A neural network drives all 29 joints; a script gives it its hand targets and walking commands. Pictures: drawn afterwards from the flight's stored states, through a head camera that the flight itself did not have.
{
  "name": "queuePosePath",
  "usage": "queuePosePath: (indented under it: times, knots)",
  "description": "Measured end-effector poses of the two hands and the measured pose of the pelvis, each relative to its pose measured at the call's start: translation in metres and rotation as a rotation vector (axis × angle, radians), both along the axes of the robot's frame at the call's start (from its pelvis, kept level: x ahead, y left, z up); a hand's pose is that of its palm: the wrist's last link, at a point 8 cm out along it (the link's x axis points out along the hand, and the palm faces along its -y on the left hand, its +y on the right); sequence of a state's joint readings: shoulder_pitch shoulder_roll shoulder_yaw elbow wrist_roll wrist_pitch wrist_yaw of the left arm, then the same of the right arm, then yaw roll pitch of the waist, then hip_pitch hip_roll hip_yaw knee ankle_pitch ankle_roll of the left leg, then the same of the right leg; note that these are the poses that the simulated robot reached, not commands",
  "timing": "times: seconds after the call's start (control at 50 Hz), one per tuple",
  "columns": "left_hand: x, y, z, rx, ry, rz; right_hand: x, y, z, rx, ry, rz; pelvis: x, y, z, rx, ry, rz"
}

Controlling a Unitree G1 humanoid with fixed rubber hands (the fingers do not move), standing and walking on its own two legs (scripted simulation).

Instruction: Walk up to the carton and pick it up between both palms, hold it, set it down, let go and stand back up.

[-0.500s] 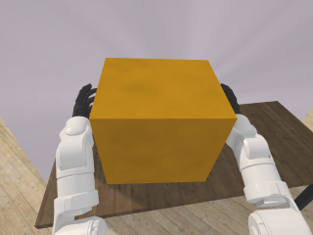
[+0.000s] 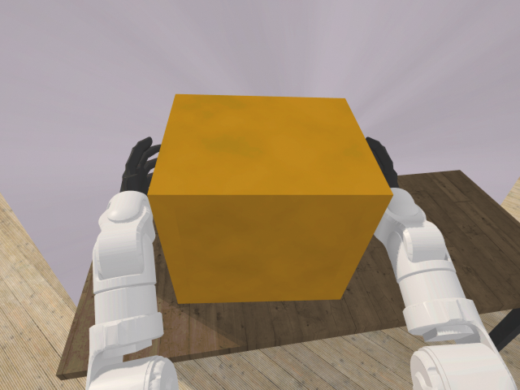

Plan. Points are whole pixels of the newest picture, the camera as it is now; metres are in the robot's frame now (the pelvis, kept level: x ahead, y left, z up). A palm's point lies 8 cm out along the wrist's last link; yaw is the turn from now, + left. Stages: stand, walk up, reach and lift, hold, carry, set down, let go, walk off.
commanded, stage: hold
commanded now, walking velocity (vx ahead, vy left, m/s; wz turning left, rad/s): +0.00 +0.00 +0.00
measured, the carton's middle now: (261, 201) +0.37 +0.00 +0.15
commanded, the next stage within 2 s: none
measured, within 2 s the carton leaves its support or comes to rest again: neither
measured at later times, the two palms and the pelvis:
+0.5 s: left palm (138, 194) +0.35 +0.18 +0.19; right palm (381, 191) +0.35 -0.18 +0.18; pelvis +0.00 +0.00 +0.00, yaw +0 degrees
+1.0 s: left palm (138, 195) +0.35 +0.18 +0.19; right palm (380, 192) +0.35 -0.17 +0.18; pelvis +0.00 +0.00 +0.00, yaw +0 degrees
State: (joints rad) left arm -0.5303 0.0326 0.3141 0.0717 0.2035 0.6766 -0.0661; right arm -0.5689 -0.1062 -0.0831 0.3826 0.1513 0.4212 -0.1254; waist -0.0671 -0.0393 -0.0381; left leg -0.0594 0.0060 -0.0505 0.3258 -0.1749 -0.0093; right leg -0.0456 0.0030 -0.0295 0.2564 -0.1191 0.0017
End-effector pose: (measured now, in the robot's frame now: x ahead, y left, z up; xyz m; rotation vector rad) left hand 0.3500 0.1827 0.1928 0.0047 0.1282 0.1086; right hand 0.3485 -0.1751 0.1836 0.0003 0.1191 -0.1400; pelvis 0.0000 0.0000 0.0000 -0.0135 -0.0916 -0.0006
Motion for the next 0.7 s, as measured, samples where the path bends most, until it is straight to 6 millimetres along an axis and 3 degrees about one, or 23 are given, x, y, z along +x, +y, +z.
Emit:
queuePosePath:
  times: [0.7]
  knots:
    - [0.0002, -0.0035, -0.002, 0.003, 0.01, -0.005, -0.0017, -0.0035, -0.0043, 0.006, 0.008, -0.005, 0.0015, 0.0008, 0.0002, 0.001, -0.006, -0.002]
